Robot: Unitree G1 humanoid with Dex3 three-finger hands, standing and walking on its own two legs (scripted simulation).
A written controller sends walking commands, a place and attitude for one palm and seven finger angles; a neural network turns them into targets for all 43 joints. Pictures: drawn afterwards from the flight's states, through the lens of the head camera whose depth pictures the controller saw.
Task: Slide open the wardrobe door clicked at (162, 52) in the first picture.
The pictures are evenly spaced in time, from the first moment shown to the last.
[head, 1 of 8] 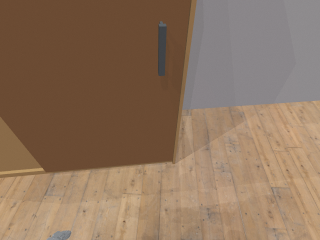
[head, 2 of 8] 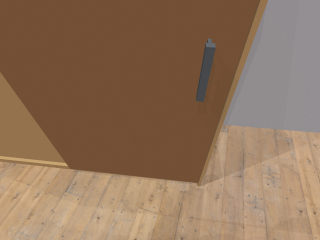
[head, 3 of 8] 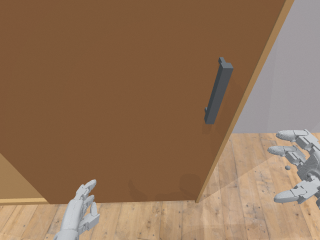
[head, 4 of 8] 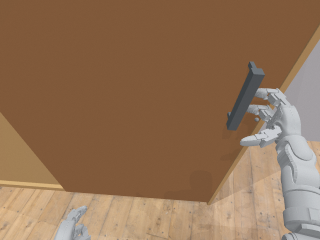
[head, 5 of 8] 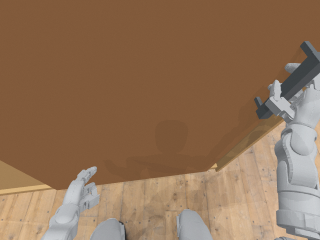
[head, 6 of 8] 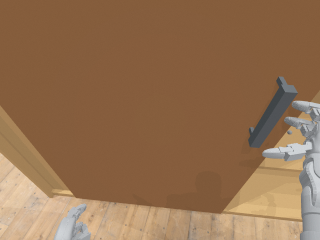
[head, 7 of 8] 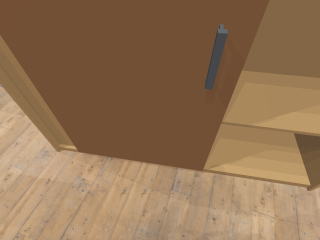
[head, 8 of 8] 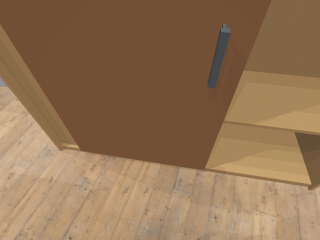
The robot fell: no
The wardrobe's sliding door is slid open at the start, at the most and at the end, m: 0.00 0.67 0.67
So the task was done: yes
